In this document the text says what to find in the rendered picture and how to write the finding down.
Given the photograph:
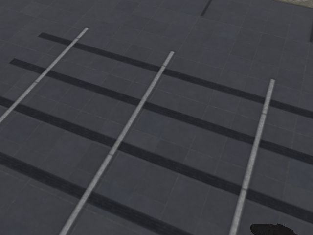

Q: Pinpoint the robot right hand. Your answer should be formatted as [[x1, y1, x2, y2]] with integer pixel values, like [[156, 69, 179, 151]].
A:
[[250, 223, 297, 235]]

